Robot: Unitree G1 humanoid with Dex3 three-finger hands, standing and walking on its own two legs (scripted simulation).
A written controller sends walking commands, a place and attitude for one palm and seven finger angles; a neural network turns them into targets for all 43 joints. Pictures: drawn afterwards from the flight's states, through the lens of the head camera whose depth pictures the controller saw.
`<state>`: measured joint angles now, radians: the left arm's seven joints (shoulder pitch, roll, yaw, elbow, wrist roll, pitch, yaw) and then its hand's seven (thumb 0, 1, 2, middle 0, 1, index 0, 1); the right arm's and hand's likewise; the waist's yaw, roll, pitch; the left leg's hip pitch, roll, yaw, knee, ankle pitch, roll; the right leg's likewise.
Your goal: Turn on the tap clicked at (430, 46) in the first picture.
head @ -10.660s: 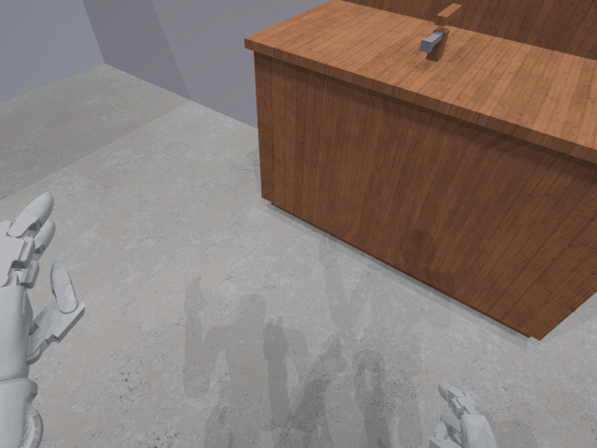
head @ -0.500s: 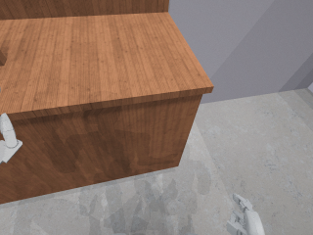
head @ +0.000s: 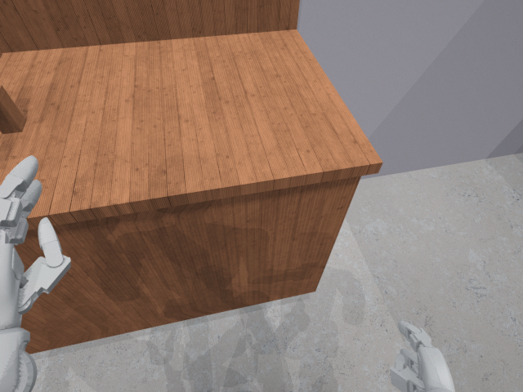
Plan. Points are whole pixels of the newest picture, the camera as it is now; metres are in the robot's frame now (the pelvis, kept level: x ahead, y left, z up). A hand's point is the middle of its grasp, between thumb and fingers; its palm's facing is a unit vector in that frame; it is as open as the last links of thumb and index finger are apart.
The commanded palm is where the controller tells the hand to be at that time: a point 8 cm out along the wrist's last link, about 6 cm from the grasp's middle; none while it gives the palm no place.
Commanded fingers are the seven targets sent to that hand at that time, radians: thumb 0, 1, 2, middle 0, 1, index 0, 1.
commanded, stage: come to a stop and stand still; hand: left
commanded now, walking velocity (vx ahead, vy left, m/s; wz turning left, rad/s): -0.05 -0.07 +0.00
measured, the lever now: out of the picture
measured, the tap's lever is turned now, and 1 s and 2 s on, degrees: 0 0 0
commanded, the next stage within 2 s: look again from close up in 0.60 s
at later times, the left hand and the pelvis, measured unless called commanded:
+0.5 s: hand (44, 301) +0.18 +0.23 +0.16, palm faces +0.35 -0.86 -0.37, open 7.4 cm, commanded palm +0.13 +0.28 +0.19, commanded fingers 0.00 0.90 0.90 -0.20 -0.30 -0.20 -0.30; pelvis -0.03 +0.00 +0.00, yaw -1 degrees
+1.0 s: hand (4, 302) +0.19 +0.28 +0.14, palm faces +0.28 -0.87 -0.41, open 7.4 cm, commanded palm +0.14 +0.32 +0.19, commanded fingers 0.00 0.90 0.90 -0.20 -0.30 -0.20 -0.30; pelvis -0.04 +0.04 +0.01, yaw -3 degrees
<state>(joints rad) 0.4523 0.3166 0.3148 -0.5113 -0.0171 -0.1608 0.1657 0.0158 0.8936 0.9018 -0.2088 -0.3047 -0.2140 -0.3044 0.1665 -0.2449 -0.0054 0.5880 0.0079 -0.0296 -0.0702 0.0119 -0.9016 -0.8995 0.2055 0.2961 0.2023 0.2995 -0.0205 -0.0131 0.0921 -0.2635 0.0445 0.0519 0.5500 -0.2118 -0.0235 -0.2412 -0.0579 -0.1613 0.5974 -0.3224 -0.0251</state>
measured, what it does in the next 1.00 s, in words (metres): shifts its weight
